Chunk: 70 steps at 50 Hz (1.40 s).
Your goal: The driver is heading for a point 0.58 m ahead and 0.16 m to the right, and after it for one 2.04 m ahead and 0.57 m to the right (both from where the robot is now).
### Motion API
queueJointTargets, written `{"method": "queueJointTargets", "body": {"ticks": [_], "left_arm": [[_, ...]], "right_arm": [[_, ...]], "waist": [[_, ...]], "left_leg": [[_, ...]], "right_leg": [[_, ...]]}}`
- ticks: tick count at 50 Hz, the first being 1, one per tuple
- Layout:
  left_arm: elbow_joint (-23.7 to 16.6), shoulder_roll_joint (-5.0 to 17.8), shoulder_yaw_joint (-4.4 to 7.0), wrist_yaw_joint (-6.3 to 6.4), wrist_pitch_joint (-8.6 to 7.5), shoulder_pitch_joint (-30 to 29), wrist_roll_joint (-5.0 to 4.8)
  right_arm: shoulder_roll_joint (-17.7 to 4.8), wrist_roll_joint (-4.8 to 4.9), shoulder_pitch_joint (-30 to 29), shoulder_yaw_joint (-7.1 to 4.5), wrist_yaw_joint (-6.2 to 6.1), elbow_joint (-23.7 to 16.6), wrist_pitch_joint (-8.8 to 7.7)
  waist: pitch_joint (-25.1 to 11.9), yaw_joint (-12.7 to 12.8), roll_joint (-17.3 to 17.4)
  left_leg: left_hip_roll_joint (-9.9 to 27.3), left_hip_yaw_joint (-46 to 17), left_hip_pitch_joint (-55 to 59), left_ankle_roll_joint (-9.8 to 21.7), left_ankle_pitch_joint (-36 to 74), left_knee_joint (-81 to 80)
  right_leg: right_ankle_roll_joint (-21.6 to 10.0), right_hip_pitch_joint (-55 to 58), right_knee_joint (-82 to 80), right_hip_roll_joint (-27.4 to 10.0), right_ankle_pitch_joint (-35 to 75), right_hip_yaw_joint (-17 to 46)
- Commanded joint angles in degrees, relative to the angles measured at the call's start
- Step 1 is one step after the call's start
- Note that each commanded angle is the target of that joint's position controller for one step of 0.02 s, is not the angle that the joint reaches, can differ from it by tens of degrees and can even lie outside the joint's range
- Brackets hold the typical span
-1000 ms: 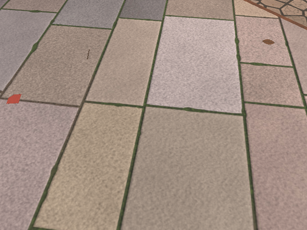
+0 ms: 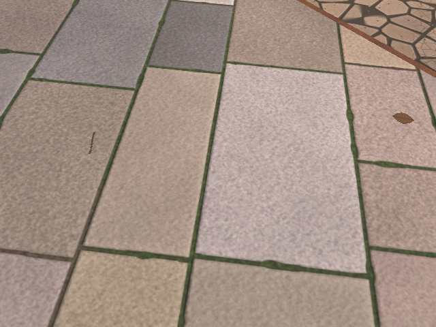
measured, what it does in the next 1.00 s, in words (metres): walks ahead, turning right: right foot, then left foot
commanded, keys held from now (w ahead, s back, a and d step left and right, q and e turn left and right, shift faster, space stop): w+e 0.84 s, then w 0.02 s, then w+q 0.14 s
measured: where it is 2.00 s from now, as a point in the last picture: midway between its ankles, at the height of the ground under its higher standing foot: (299, 187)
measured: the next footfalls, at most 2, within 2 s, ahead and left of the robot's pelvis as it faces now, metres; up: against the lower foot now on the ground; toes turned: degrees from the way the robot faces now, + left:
right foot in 0.44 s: +0.36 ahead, -0.17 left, +0.00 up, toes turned -18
left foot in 0.92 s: +0.70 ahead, -0.10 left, +0.00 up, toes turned -33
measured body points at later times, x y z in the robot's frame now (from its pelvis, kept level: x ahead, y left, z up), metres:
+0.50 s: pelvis +0.26 -0.07 -0.02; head +0.30 -0.08 +0.43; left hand +0.49 +0.14 -0.12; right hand +0.23 -0.35 -0.15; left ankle +0.11 +0.10 -0.64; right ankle +0.32 -0.16 -0.74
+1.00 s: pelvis +0.55 -0.12 -0.01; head +0.57 -0.13 +0.44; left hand +0.73 +0.09 -0.13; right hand +0.57 -0.44 -0.10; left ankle +0.67 -0.07 -0.74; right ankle +0.36 -0.16 -0.66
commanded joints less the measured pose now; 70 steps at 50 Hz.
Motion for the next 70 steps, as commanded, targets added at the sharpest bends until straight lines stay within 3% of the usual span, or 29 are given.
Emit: {"method": "queueJointTargets", "body": {"ticks": [1,5,10,16,19,21,22,23,24,25,26,28,33,37,40,43,45,46,47,48,49,50,52,55,59,64,68,69,70], "left_arm": [[-2.76,2.05,1.4,0.35,1.09,2.9,-0.04],[-5.37,2.19,2.05,0.37,2.25,-1.99,0.5],[-8.55,1.18,1.59,-1.3,1.69,-10.47,0.98],[-14.26,0.43,0.77,-3.57,1.74,-19.73,0.76],[-15.36,3.15,2.06,-4.18,2.08,-15.75,0.65],[-12.04,8.71,5.14,-3.54,2.16,-0.62,0.37],[-10.37,14.57,7.02,-2.09,2.66,6.81,0.61],[-12.25,18.68,7.1,-2.08,1.88,3.21,0.7],[-12.26,13.39,5.47,-2.38,1.4,5.8,1.46],[-12.11,10.03,4.58,-2.34,0.76,3.68,1.68],[-12.94,7.87,3.91,-2.48,0.33,-0.9,1.25],[-14.78,5.12,2.76,-2.02,0.15,-6.3,1.55],[-14.61,9.37,3.68,-0.27,-0.12,-2.87,1.22],[-14.03,9.36,3.72,0.14,0.43,0.11,0.87],[-13.15,9.1,3.7,0.15,0.74,2.37,0.52],[-13.21,8.94,3.68,0.69,1.28,2.25,0.79],[-13.26,7.12,2.97,0.72,1.44,1.73,1.32],[-13.97,4.89,1.98,0.42,1.26,1.3,1.92],[-14.28,2.31,1.21,0.38,0.66,8.77,1.02],[-13.79,3.68,0.89,0.33,0.03,11.04,0.38],[-14.46,7.89,1.68,0.04,-0.29,5.65,0.11],[-15.67,8.49,1.61,-0.05,-0.62,-0.5,0.73],[-17.25,7.51,1.85,0.09,-1.3,-5.06,2.6],[-18.05,4.75,1.29,0.05,-1.34,-4.52,2.84],[-20.08,2.51,0.05,-0.25,-1.55,-12.3,2.48],[-22.09,4.36,0.49,-1.1,-2.38,-18.91,1.26],[-20.3,7.95,2.41,-0.61,-3.17,-9.95,1.6],[-19.28,11.5,3.41,0.02,-3.14,-0.72,2.51],[-17.83,15.94,4.42,-0.05,-2.0,3.65,3.14]], "right_arm": [[-4.2,-0.58,1.59,-0.95,-0.08,-0.67,-1.02],[-6.68,-0.92,3.5,-1.78,-1.28,0.94,-1.1],[-8.23,-0.59,5.73,-2.01,-2.56,1.58,-0.29],[-10.07,0.6,10.8,-2.79,-2.87,3.05,1.91],[-12.55,1.24,8.25,-3.49,-3.22,1.94,2.86],[-13.2,1.68,5.84,-3.49,-3.33,1.02,3.41],[-10.57,0.28,6.46,-2.59,-3.18,-0.55,2.74],[-2.87,-0.17,10.21,-0.27,-2.15,-3.93,0.42],[-8.02,2.2,3.27,-1.2,-1.12,-5.28,-2.32],[-8.78,3.66,-0.29,-1.39,-0.79,-6.52,-3.24],[-8.27,2.68,-0.12,-1.38,-1.18,-5.82,-3.32],[-9.24,0.86,1.62,-2.38,-1.52,-5.0,-1.7],[-6.41,-0.63,-4.65,-1.83,-2.0,-8.18,0.36],[-5.08,0.11,-12.34,-1.01,-1.28,-10.56,-0.08],[-6.62,0.75,-15.04,-1.23,-0.61,-12.27,-0.66],[-8.76,0.86,-13.05,-1.87,0.08,-12.35,-1.68],[-10.17,0.1,-4.71,-2.66,0.14,-9.67,-2.29],[-12.37,-0.82,2.99,-3.31,-0.05,-8.43,-2.45],[-17.17,-1.62,11.44,-4.67,-0.13,-6.66,-1.97],[-15.2,0.26,13.81,-4.4,0.66,-4.77,-1.5],[-10.96,1.57,10.3,-3.06,0.77,-5.78,-1.16],[-9.18,1.24,6.73,-2.39,0.67,-7.07,-0.46],[-7.8,0.34,3.45,-1.53,0.68,-7.92,0.08],[-8.34,0.79,4.76,-1.52,0.15,-7.51,0.28],[-11.58,1.65,7.37,-2.6,-1.22,-6.98,1.08],[-11.4,2.13,12.52,-2.58,-1.71,-6.22,2.5],[-9.32,1.76,11.01,-2.06,-2.05,-7.6,3.02],[-5.77,0.98,9.64,-0.87,-1.89,-9.17,2.64],[-2.67,2.05,15.62,0.15,-2.02,-11.28,1.76]], "waist": [[-2.46,0.39,8.01],[0.52,0.55,5.54],[2.44,-1.73,4.59],[5.19,-4.49,4.33],[0.57,-0.33,7.82],[-7.57,8.26,7.1],[-12.4,9.86,-1.65],[-18.5,2.7,-13.11],[-20.55,7.05,-5.55],[-13.35,6.24,-3.59],[-8.46,2.92,2.33],[-5.42,-0.74,2.08],[-2.18,-0.28,0.95],[-1.04,2.98,-2.3],[-1.02,4.01,-3.27],[-1.72,2.46,-4.94],[-4.97,-1.22,-5.83],[-11.39,-4.58,-3.19],[-19.87,-3.63,11.29],[-19.81,-3.62,20.78],[-11.35,-4.11,13.81],[-6.33,-4.21,7.94],[-1.56,-1.86,4.92],[-3.13,-0.27,7.99],[-2.4,-2.23,7.59],[-1.7,-4.22,8.32],[-5.3,2.01,8.68],[-12.03,6.26,2.61],[-17.31,3.99,-14.35]], "left_leg": [[15.3,-13.19,8.03,7.25,3.42,-17.9],[15.33,-5.91,9.25,7.56,10.46,-19.6],[14.65,1.07,13.28,6.02,12.81,-20.15],[17.99,5.04,25.07,5.32,21.0,-15.02],[17.93,7.68,26.06,3.54,47.55,-4.22],[14.85,9.24,19.37,0.83,50.24,17.08],[11.4,9.04,3.08,-1.91,23.75,36.1],[-2.11,-0.7,-20.73,-4.94,-23.03,55.76],[-0.04,-11.56,-27.02,-3.11,-21.84,58.24],[2.72,-11.14,-29.66,-1.35,-17.24,55.32],[5.55,-11.14,-26.34,-1.09,-12.93,49.2],[8.19,-11.03,-18.25,-2.16,-9.42,41.53],[6.08,-8.76,-17.2,-6.27,1.21,24.66],[2.26,-8.16,-12.57,-5.93,13.76,8.26],[1.24,-9.49,-11.25,-5.08,13.63,3.8],[0.99,-9.97,-8.6,-3.31,7.83,1.12],[0.28,-7.21,1.46,-0.42,7.31,-1.32],[6.01,-12.43,13.63,3.15,7.39,0.66],[17.17,-34.63,34.19,12.69,0.17,-1.17],[22.16,-53.09,38.61,16.79,-12.57,-9.51],[20.64,-49.43,33.22,14.51,-19.42,-10.66],[17.96,-41.65,25.8,12.49,-16.97,-11.01],[13.52,-33.22,14.43,11.2,-4.17,-13.0],[10.44,-27.36,10.26,11.71,6.67,-14.35],[8.3,-22.27,5.4,10.43,8.29,-15.05],[8.81,-25.59,6.47,8.74,3.01,-11.54],[5.38,-26.94,3.2,4.6,1.28,-0.36],[1.72,-21.66,-3.92,2.12,-4.24,15.4],[-4.09,-13.63,-21.08,-0.35,-23.56,31.3]], "right_leg": [[-0.68,-8.08,0.12,-5.69,5.36,3.27],[0.14,-15.13,-6.03,-5.55,14.11,4.76],[0.52,-16.1,-20.8,-4.5,24.45,0.53],[-1.45,-19.09,-29.53,-3.05,17.5,-5.24],[-4.44,-7.67,-30.23,2.21,9.15,-10.4],[-8.34,14.26,-36.5,6.94,12.11,-10.69],[-12.0,31.4,-38.17,-2.71,12.58,5.22],[-24.15,47.69,-47.49,-16.4,5.88,40.54],[-22.45,48.29,-52.89,-16.86,5.07,42.75],[-19.41,42.6,-52.02,-14.78,9.11,32.99],[-16.85,32.95,-51.98,-11.83,15.12,25.19],[-14.57,20.8,-53.83,-8.13,21.8,17.61],[-13.91,12.46,-56.14,-4.95,26.9,12.2],[-10.36,10.67,-54.84,-2.21,18.68,10.83],[-9.64,13.97,-51.71,-4.04,15.64,14.81],[-8.71,18.68,-46.78,-6.18,16.05,19.22],[-6.85,19.87,-39.8,-4.1,26.0,16.99],[-4.92,15.79,-27.42,-1.19,25.76,13.45],[-0.11,-2.16,-6.97,6.58,12.39,6.69],[1.19,-14.64,3.4,8.37,-13.06,6.69],[0.72,-20.41,7.77,4.41,-10.08,7.61],[0.41,-20.37,6.86,1.93,-5.3,5.14],[0.3,-16.41,-1.53,-1.3,0.39,3.43],[1.92,-11.12,-11.5,-1.48,1.3,1.13],[4.03,-5.07,-28.34,0.71,13.05,-0.43],[4.59,0.97,-38.69,3.43,18.46,0.61],[0.93,18.59,-44.8,0.82,15.19,1.65],[-2.86,31.61,-44.45,-9.07,12.36,10.52],[-11.17,44.56,-48.69,-21.45,2.95,32.39]]}}
Velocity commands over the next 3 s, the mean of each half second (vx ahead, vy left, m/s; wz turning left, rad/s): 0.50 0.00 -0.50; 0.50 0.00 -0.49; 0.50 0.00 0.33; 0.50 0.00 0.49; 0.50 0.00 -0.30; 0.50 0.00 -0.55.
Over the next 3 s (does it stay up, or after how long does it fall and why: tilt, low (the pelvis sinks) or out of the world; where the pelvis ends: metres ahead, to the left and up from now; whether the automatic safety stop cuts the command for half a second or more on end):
stays up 1.59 -0.36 -0.01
